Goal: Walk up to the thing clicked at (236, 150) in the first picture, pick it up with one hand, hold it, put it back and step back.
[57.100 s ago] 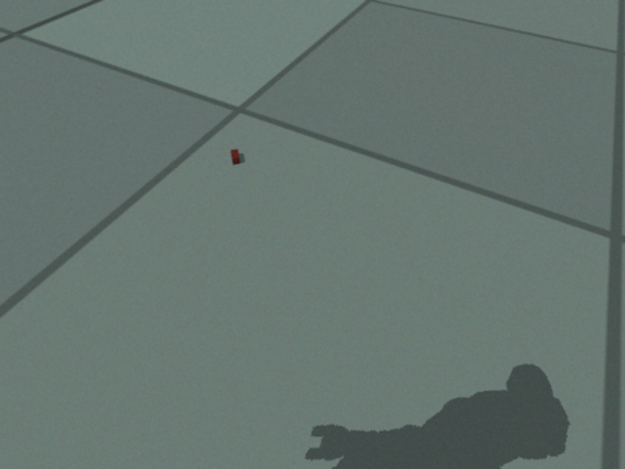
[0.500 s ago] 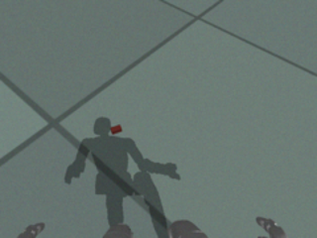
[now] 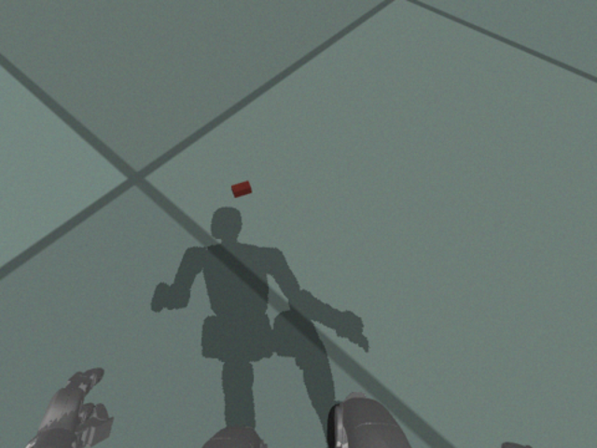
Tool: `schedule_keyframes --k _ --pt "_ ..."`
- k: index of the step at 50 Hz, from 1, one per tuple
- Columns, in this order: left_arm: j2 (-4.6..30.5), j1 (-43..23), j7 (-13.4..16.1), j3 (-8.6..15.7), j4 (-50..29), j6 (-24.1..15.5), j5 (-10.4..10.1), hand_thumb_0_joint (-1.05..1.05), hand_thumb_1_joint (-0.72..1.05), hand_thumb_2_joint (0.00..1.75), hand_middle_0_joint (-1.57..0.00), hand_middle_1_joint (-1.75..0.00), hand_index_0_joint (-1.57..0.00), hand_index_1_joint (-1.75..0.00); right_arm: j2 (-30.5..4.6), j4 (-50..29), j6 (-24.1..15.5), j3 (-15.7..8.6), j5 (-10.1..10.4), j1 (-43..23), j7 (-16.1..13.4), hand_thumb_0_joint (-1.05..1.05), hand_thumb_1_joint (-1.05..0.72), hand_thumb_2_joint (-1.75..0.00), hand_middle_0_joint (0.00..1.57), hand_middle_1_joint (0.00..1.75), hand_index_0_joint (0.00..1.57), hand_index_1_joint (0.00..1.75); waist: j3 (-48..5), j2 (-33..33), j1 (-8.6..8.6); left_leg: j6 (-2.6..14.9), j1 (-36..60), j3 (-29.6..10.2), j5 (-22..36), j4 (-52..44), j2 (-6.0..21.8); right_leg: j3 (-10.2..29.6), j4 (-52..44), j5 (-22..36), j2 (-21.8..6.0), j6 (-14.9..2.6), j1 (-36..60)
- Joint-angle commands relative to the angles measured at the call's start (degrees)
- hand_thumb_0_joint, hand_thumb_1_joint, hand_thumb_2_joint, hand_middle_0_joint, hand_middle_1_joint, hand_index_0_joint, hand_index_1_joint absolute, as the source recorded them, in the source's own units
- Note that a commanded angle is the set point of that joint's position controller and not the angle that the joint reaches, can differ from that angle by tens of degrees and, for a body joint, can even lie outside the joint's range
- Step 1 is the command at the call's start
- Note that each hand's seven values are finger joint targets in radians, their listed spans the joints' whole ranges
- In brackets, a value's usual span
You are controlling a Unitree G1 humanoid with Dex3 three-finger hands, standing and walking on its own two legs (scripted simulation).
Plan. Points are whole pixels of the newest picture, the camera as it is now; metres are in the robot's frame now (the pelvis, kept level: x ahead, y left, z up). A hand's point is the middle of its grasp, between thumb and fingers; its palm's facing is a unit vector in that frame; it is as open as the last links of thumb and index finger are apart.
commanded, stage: step back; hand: left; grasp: from above
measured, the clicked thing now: (241, 189) +1.00 +0.22 -0.73
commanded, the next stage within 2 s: stand in 1.22 s
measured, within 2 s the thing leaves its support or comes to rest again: neither
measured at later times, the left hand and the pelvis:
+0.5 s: hand out of the picture -0.06 +0.26 -0.13, palm faces -0.02 -0.91 -0.41, open 7.4 cm; pelvis -0.12 +0.00 +0.01, yaw -4 degrees
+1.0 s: hand out of the picture +0.04 +0.26 -0.13, palm faces -0.05 -0.92 -0.38, open 7.4 cm; pelvis -0.07 +0.00 +0.01, yaw -3 degrees
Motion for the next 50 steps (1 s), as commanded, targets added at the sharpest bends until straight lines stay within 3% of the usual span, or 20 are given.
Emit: schedule_keyframes --k 1,2,6,10,13,14,16,17,20,25,29,30,31,32,33,36,43,46,48,50 --pt "10.0 2.2 0.8 2.0 -4.2 -0.3 -1.3 0.0 0.9 0.9 -0.2 -0.3 -0.2 -0.3 -20.3 -5.7 -1.1 -5.6 -1.1 -0.6 0.0 0.0 -0.9 -0.9 0.2 0.3 0.2 0.3 -16.9 15.0 0.28 13.4 5.5 -23.8 26.6 -16.7 22.9 -0.1 14.3 -19.7 6.7 -0.44 -3.0" --pt "11.5 -1.1 1.4 3.0 -4.2 -0.3 -0.7 0.0 0.9 0.9 -0.2 -0.3 -0.2 -0.3 -22.5 -6.4 -1.3 -5.9 -1.3 -1.3 0.0 0.0 -0.9 -0.9 0.2 0.3 0.2 0.3 -15.2 17.0 -2.64 19.12 -4.7 -28.9 27.4 -18.3 27.9 7.0 25.3 -25.5 5.5 0.35 1.3" --pt "10.8 4.5 0.3 2.8 0.2 -0.1 -1.6 0.0 0.9 0.9 -0.2 -0.3 -0.2 -0.3 -13.6 -7.2 -1.8 -3.5 -1.5 -6.9 -0.7 0.0 -0.9 -0.9 0.2 0.3 0.2 0.3 -12.3 7.6 2.24 11.48 -4.0 -9.4 28.0 -13.7 15.3 10.0 32.6 -14.8 8.8 -0.85 0.3" --pt "9.5 5.5 -0.9 1.6 1.7 -2.4 -0.9 0.0 0.9 0.9 -0.2 -0.3 -0.2 -0.3 -12.6 -5.9 -2.3 -3.7 -1.1 -4.1 0.2 0.0 -0.9 -0.9 0.2 0.3 0.2 0.3 -12.8 11.0 -0.75 10.42 5.4 -9.9 0.2 -14.7 13.5 5.0 4.1 -16.0 4.4 0.8 2.0" --pt "8.5 10.7 -0.3 2.0 5.7 -5.0 -0.6 0.0 0.9 0.9 -0.2 -0.3 -0.2 -0.3 -14.3 -5.1 -1.1 -4.2 -1.2 -4.4 0.8 0.0 -0.9 -0.9 0.2 0.3 0.2 0.3 -15.1 11.0 1.21 9.47 4.4 -7.1 4.5 -5.4 13.9 2.2 -25.5 -8.8 4.4 -0.66 14.2" --pt "10.6 12.6 0.1 3.0 7.8 -5.7 0.1 0.0 0.9 0.9 -0.2 -0.3 -0.2 -0.3 -11.5 -4.1 -0.8 -3.4 -1.0 -1.7 0.9 0.0 -0.9 -0.9 0.2 0.3 0.2 0.3 -15.4 5.1 1.02 6.79 -2.9 -5.2 4.5 1.8 11.2 7.8 -27.0 -6.0 3.4 -1.25 22.2" --pt "16.2 7.7 0.3 4.2 6.0 -6.4 1.4 0.0 0.9 0.9 -0.2 -0.3 -0.2 -0.3 -7.8 -5.0 -1.0 -2.2 -1.0 -0.4 1.1 0.0 -0.9 -0.9 0.2 0.3 0.2 0.3 -9.8 -5.2 -0.21 0.31 -23.6 -2.5 -8.8 10.8 1.7 31.0 -26.2 -17.5 -11.3 -6.26 23.6" --pt "20.3 4.9 0.6 4.8 5.0 -6.1 1.6 0.0 0.9 0.9 -0.2 -0.3 -0.2 -0.3 -11.7 -5.3 -1.1 -3.4 -1.2 -5.2 0.5 0.0 -0.9 -0.9 0.2 0.3 0.2 0.3 -6.4 -6.6 2.79 0.05 -16.3 -7.6 -9.7 12.9 5.9 37.6 -28.1 -25.9 -19.7 -13.4 6.3" --pt "14.0 -0.1 0.1 3.2 5.0 -6.8 0.6 0.0 0.9 0.9 -0.2 -0.3 -0.2 -0.3 -13.2 -2.3 -1.8 -4.3 -0.1 -4.0 2.1 0.0 -0.9 -0.9 0.2 0.3 0.2 0.3 -2.6 -2.6 -0.52 -0.77 -10.0 -6.1 -0.1 14.4 4.4 21.6 -26.9 -25.1 -10.4 -9.7 2.8" --pt "15.9 5.7 -0.8 3.9 7.1 -6.4 0.9 0.0 0.9 0.9 -0.2 -0.3 -0.2 -0.3 -11.5 -2.7 -3.1 -3.7 -0.7 -4.9 3.1 0.0 -0.9 -0.9 0.2 0.3 0.2 0.3 -2.9 -8.4 2.41 -1.21 -10.7 -1.7 -4.1 2.3 4.0 19.5 -26.1 -28.6 -9.7 -9.13 7.7" --pt "12.6 5.0 -1.4 2.2 6.9 -4.9 0.6 0.0 0.9 0.9 -0.2 -0.3 -0.2 -0.3 -11.6 1.2 -5.0 -4.9 -0.7 3.1 2.3 0.0 -0.9 -0.9 0.2 0.3 0.2 0.3 -9.3 -3.7 -1.31 0.43 6.9 0.7 1.7 -15.1 2.1 10.1 -12.1 -14.5 -5.1 -6.48 5.9" --pt "9.4 6.9 -1.5 1.2 6.8 -4.6 0.3 0.0 0.9 0.9 -0.2 -0.3 -0.2 -0.3 -13.5 1.8 -5.6 -5.7 -1.2 5.4 1.8 0.0 -0.9 -0.9 0.2 0.3 0.2 0.3 -11.7 4.7 -1.9 2.11 14.3 -9.7 -3.2 -18.8 7.7 5.5 -0.4 -12.0 -1.0 -4.49 -1.0" --pt "6.3 6.1 -1.7 0.3 5.7 -4.7 -0.8 0.0 0.9 0.9 -0.2 -0.3 -0.2 -0.3 -18.4 1.4 -5.9 -6.5 -1.6 7.3 1.6 0.0 -0.9 -0.9 0.2 0.3 0.2 0.3 -12.1 14.9 -2.86 8.47 16.9 -32.4 -17.9 -25.4 20.6 -1.2 11.7 -17.0 5.7 -1.43 -13.2" --pt "12.7 3.2 -1.1 2.2 6.7 -4.6 -0.1 0.0 0.9 0.9 -0.2 -0.3 -0.2 -0.3 -21.0 1.3 -5.9 -7.0 -1.1 7.4 1.7 0.0 -0.9 -0.9 0.2 0.3 0.2 0.3 -8.0 8.5 -3.64 13.55 8.0 -37.3 -25.3 -27.1 23.8 5.6 16.2 -18.5 2.6 -1.69 -11.7" --pt "14.1 3.1 -1.2 2.4 6.5 -4.9 -0.3 0.0 0.9 0.9 -0.2 -0.3 -0.2 -0.3 -20.7 1.0 -5.8 -7.0 -0.9 6.1 1.6 0.0 -0.9 -0.9 0.2 0.3 0.2 0.3 -5.5 7.5 -2.79 15.43 4.8 -35.9 -23.4 -27.0 24.8 6.6 16.4 -18.3 1.1 -2.01 -10.2" --pt "12.7 7.3 -2.0 2.3 8.1 -5.1 -0.6 0.0 0.9 0.9 -0.2 -0.3 -0.2 -0.3 -15.2 -0.2 -6.6 -5.4 -0.9 2.4 1.1 0.0 -0.9 -0.9 0.2 0.3 0.2 0.3 -7.1 7.0 0.15 9.84 6.4 -19.0 -6.6 -23.6 16.9 6.1 14.0 -10.7 -0.5 -1.68 -7.8" --pt "9.7 5.3 -2.3 1.7 8.9 -4.8 -1.0 0.0 0.9 0.9 -0.2 -0.3 -0.2 -0.3 -13.7 -0.7 -5.8 -4.0 -0.2 1.1 0.7 0.0 -0.9 -0.9 0.2 0.3 0.2 0.3 -9.9 12.7 -0.13 9.16 -2.1 -9.1 13.8 -16.8 14.6 0.0 -2.7 -5.9 1.4 -0.22 8.5" --pt "9.4 8.6 -1.3 2.1 11.2 -5.3 -0.9 0.0 0.9 0.9 -0.2 -0.3 -0.2 -0.3 -10.8 -0.9 -4.5 -2.3 0.9 -1.2 0.3 0.0 -0.9 -0.9 0.2 0.3 0.2 0.3 -12.5 7.8 3.06 4.98 -7.1 -5.3 19.2 -5.9 10.8 -0.9 -14.4 4.6 3.5 -0.85 20.8" --pt "14.4 8.5 -0.6 3.2 10.7 -6.0 0.0 0.0 0.9 0.9 -0.2 -0.3 -0.2 -0.3 -7.2 -0.8 -4.4 -1.0 1.8 2.0 -0.1 0.0 -0.9 -0.9 0.2 0.3 0.2 0.3 -16.6 -5.5 2.42 0.7 -12.3 -3.9 8.9 5.8 3.6 17.2 -18.8 11.5 -9.1 -4.66 26.3" --pt "16.7 -0.4 -0.9 2.7 8.2 -5.7 -0.4 0.0 0.9 0.9 -0.2 -0.3 -0.2 -0.3 -10.7 2.1 -3.3 -2.3 1.0 4.1 -0.8 0.0 -0.9 -0.9 0.2 0.3 0.2 0.3 -13.9 -6.8 0.14 -0.41 -3.7 -2.4 -12.7 12.1 4.0 26.8 -22.5 -0.8 -19.1 -14.05 8.9"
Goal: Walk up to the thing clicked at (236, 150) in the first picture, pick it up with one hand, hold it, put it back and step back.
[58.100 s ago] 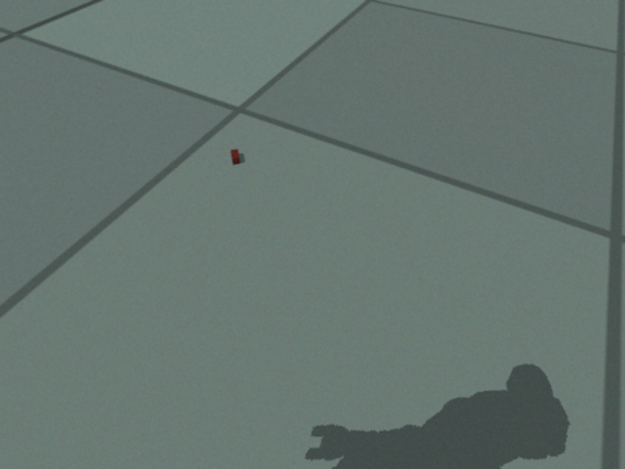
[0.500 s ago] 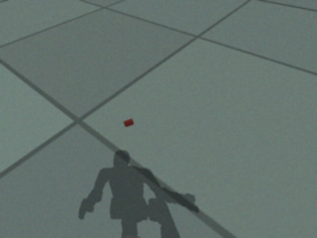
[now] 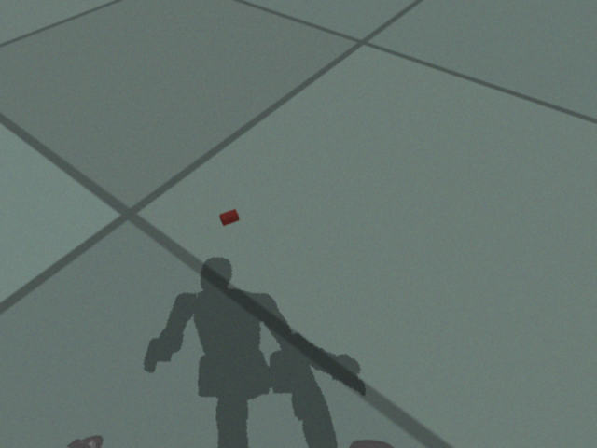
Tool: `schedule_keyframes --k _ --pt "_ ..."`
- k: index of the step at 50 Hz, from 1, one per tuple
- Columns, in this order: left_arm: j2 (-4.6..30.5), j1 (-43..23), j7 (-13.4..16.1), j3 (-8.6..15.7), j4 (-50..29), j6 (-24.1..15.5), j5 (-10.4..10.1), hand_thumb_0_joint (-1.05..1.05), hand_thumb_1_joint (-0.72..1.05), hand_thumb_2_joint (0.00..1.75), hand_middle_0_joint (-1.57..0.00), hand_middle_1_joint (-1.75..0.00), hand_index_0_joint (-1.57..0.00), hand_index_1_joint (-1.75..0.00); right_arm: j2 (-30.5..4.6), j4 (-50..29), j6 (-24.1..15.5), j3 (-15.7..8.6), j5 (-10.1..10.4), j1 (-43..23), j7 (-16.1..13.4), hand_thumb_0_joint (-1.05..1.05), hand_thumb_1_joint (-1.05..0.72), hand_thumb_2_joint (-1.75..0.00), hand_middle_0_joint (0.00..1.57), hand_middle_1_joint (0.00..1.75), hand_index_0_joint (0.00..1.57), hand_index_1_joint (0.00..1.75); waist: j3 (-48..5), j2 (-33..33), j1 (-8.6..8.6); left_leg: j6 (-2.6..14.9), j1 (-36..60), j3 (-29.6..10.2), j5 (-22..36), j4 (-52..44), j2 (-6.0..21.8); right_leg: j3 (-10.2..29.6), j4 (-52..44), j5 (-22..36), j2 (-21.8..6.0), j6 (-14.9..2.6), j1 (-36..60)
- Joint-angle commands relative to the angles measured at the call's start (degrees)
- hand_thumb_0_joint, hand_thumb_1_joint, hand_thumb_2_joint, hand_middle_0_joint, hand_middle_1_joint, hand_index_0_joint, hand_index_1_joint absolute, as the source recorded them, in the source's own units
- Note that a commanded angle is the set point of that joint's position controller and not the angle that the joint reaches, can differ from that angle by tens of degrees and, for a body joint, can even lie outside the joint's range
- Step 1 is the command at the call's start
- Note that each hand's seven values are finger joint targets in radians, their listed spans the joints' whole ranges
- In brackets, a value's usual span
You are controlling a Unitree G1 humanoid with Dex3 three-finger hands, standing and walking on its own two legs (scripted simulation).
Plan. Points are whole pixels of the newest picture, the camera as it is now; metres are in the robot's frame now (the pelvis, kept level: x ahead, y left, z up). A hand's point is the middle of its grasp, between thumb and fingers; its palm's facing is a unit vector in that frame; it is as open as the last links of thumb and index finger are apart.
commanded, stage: step back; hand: left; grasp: from above
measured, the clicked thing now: (229, 217) +1.06 +0.28 -0.74
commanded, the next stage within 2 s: stand in 0.22 s
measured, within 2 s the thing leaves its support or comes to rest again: neither
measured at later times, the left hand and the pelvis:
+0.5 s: hand out of the picture +0.12 +0.27 -0.14, palm faces +0.02 -0.95 -0.31, open 7.4 cm; pelvis +0.03 +0.02 +0.02, yaw +1 degrees
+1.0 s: hand out of the picture +0.09 +0.26 -0.13, palm faces +0.00 -0.94 -0.35, open 7.4 cm; pelvis +0.02 +0.00 +0.02, yaw +1 degrees
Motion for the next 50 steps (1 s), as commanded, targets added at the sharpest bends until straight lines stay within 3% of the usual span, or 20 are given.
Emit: schedule_keyframes --k 1,3,6,8,9,10,11,12,13,14,16,19,21,24,26,32,45,46,50 --pt "16.8 -5.4 0.9 2.8 -5.2 -1.1 0.2 0.0 0.9 0.9 -0.2 -0.3 -0.2 -0.3 -10.8 -1.9 -1.0 -2.5 0.1 1.6 -1.4 0.0 -0.9 -0.9 0.2 0.3 0.2 0.3 -5.4 -9.5 0.52 0.65 -2.3 -0.3 -10.6 7.3 -0.8 24.5 -15.5 -2.1 -20.7 -13.09 -1.4" --pt "15.0 -5.0 1.0 2.6 -4.9 -1.3 0.1 0.0 0.9 0.9 -0.2 -0.3 -0.2 -0.3 -10.4 -0.8 -1.0 -2.2 0.1 0.7 -1.1 0.0 -0.9 -0.9 0.2 0.3 0.2 0.3 -4.5 -9.9 1.14 1.54 -6.1 -1.0 -7.8 6.9 -1.7 17.5 -13.6 3.3 -16.4 -9.3 2.6" --pt "14.9 -5.4 1.0 2.6 -4.1 -1.2 0.2 0.0 0.9 0.9 -0.2 -0.3 -0.2 -0.3 -9.4 0.5 -1.5 -1.9 -0.1 1.1 -1.1 0.0 -0.9 -0.9 0.2 0.3 0.2 0.3 -6.9 -12.0 1.22 0.93 -3.2 2.5 -2.7 -1.2 -1.1 13.9 -10.7 10.3 -15.0 -8.26 4.6" --pt "14.1 -6.2 1.0 2.4 -3.9 -0.7 -0.3 0.0 0.9 0.9 -0.2 -0.3 -0.2 -0.3 -8.4 1.5 -2.1 -1.7 -0.4 1.0 -1.1 0.0 -0.9 -0.9 0.2 0.3 0.2 0.3 -8.4 -11.4 0.36 0.65 0.6 4.0 6.9 -12.4 -1.4 9.8 -6.8 16.5 -12.6 -6.25 5.9" --pt "13.3 -6.7 0.9 2.1 -4.0 -0.5 -0.5 0.0 0.9 0.9 -0.2 -0.3 -0.2 -0.3 -8.7 2.1 -2.4 -2.0 -0.7 1.3 -1.2 0.0 -0.9 -0.9 0.2 0.3 0.2 0.3 -10.2 -10.7 -0.12 0.87 4.2 2.4 14.4 -15.5 -0.4 8.6 -4.2 21.1 -12.0 -4.9 5.8" --pt "11.9 -6.3 0.9 1.6 -4.1 -0.4 -0.9 0.0 0.9 0.9 -0.2 -0.3 -0.2 -0.3 -9.9 2.2 -2.6 -2.4 -1.0 0.6 -1.4 0.0 -0.9 -0.9 0.2 0.3 0.2 0.3 -11.3 -7.6 0.41 1.78 7.0 -1.3 23.2 -15.5 2.3 7.5 -1.8 20.8 -10.5 -3.29 4.0" --pt "8.7 -2.7 0.8 0.2 -2.6 -0.3 -2.0 0.0 0.9 0.9 -0.2 -0.3 -0.2 -0.3 -12.5 0.2 -3.5 -2.4 -1.3 -3.2 -1.1 0.0 -0.9 -0.9 0.2 0.3 0.2 0.3 -11.2 -1.7 1.8 3.33 9.6 -9.3 28.7 -19.4 8.4 5.0 -0.9 14.6 -6.0 -0.9 1.7" --pt "8.9 -3.2 0.9 0.2 -1.7 0.0 -2.5 0.0 0.9 0.9 -0.2 -0.3 -0.2 -0.3 -14.1 -0.5 -3.9 -2.2 -1.1 -8.2 -0.8 0.0 -0.9 -0.9 0.2 0.3 0.2 0.3 -9.1 0.0 3.76 5.06 3.6 -10.4 25.9 -18.4 10.3 4.0 -4.8 4.8 -4.1 -0.18 5.1" --pt "9.2 -4.1 0.8 -0.1 -0.7 -0.1 -2.1 0.0 0.9 0.9 -0.2 -0.3 -0.2 -0.3 -13.5 0.3 -3.7 -2.0 -0.7 -10.4 -0.5 0.0 -0.9 -0.9 0.2 0.3 0.2 0.3 -8.0 1.4 3.76 4.72 -1.4 -9.4 20.4 -18.0 9.4 5.2 -7.8 3.9 -5.3 -0.18 10.4" --pt "9.8 -5.9 0.7 -0.2 -0.2 -0.4 -1.6 0.0 0.9 0.9 -0.2 -0.3 -0.2 -0.3 -11.2 0.9 -3.4 -1.5 -0.2 -10.8 -0.2 0.0 -0.9 -0.9 0.2 0.3 0.2 0.3 -7.9 0.5 2.96 3.23 -2.0 -6.1 18.3 -18.8 7.4 6.0 -9.0 6.4 -6.7 -0.52 12.5" --pt "10.2 -6.7 0.4 -0.2 0.5 -0.8 -1.2 0.0 0.9 0.9 -0.2 -0.3 -0.2 -0.3 -10.5 1.6 -3.3 -1.1 -0.1 -9.6 -0.2 0.0 -0.9 -0.9 0.2 0.3 0.2 0.3 -9.0 1.8 1.47 1.87 2.9 -3.4 21.3 -20.1 5.9 6.1 -8.7 12.1 -7.3 -1.15 11.7" --pt "9.9 -6.4 0.5 -0.9 1.8 -1.1 -1.1 0.0 0.9 0.9 -0.2 -0.3 -0.2 -0.3 -11.2 2.8 -3.5 -1.2 0.1 -9.9 -0.2 0.0 -0.9 -0.9 0.2 0.3 0.2 0.3 -10.9 2.5 1.43 1.53 7.1 -2.4 31.1 -19.3 6.2 5.3 -10.4 18.8 -7.7 -1.03 13.5" --pt "10.1 -6.4 0.5 -1.2 2.6 -1.1 -1.1 0.0 0.9 0.9 -0.2 -0.3 -0.2 -0.3 -10.6 3.4 -3.4 -1.1 0.3 -10.0 -0.3 0.0 -0.9 -0.9 0.2 0.3 0.2 0.3 -11.5 1.9 0.98 1.56 9.4 -1.6 33.5 -19.9 6.2 4.9 -11.0 20.8 -7.6 -0.92 13.5" --pt "10.2 -6.9 0.4 -1.5 3.7 -0.8 -1.1 0.0 0.9 0.9 -0.2 -0.3 -0.2 -0.3 -10.4 4.0 -3.3 -0.9 0.3 -11.1 -0.4 0.0 -0.9 -0.9 0.2 0.3 0.2 0.3 -10.0 1.7 0.93 1.41 9.6 -1.5 30.5 -22.1 6.3 4.6 -13.0 17.3 -7.2 -0.48 13.0" --pt "10.6 -6.5 0.4 -1.6 4.2 -0.8 -0.9 0.0 0.9 0.9 -0.2 -0.3 -0.2 -0.3 -10.3 4.3 -2.9 -0.9 0.2 -12.0 -0.3 0.0 -0.9 -0.9 0.2 0.3 0.2 0.3 -8.2 0.5 1.23 1.45 7.7 -1.6 24.0 -23.8 6.0 4.7 -14.7 13.2 -7.3 -0.28 12.7" --pt "10.8 -6.3 0.5 -1.9 5.4 -1.0 -0.8 0.0 0.9 0.9 -0.2 -0.3 -0.2 -0.3 -10.4 5.0 -2.7 -0.8 0.2 -12.4 -0.1 0.0 -0.9 -0.9 0.2 0.3 0.2 0.3 -8.6 -0.9 1.04 1.33 8.8 -1.0 23.5 -24.9 5.8 5.1 -16.1 14.1 -8.1 -0.3 13.3" --pt "11.9 -5.7 0.7 -1.9 6.0 -1.1 -0.8 0.0 0.9 0.9 -0.2 -0.3 -0.2 -0.3 -9.9 6.3 -2.4 -0.5 0.0 -12.1 0.3 0.0 -0.9 -0.9 0.2 0.3 0.2 0.3 -7.7 -2.1 1.1 0.86 7.8 -0.9 17.4 -26.5 5.4 5.5 -18.0 8.7 -8.2 -0.36 11.9" --pt "11.5 -4.9 0.6 -2.0 6.1 -1.0 -0.9 0.0 0.9 0.9 -0.2 -0.3 -0.2 -0.3 -10.2 6.5 -2.4 -0.3 0.0 -12.0 0.3 0.0 -0.9 -0.9 0.2 0.3 0.2 0.3 -6.6 -0.9 1.41 0.9 7.2 -0.7 15.0 -26.7 5.2 6.0 -18.7 7.0 -8.2 -0.14 11.2" --pt "11.8 -4.8 0.7 -1.9 6.1 -1.1 -0.8 0.0 0.9 0.9 -0.2 -0.3 -0.2 -0.3 -10.1 6.6 -2.3 -0.3 0.0 -11.5 0.4 0.0 -0.9 -0.9 0.2 0.3 0.2 0.3 -7.3 -1.6 1.24 1.06 7.3 -0.8 15.9 -26.1 5.3 6.1 -18.7 7.6 -8.2 -0.23 11.7"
